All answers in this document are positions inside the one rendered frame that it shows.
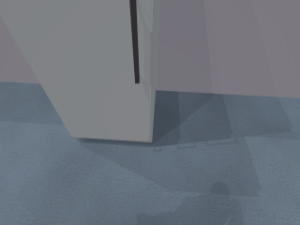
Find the handle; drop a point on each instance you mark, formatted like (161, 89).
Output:
(134, 33)

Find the fridge door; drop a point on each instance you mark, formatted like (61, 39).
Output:
(81, 52)

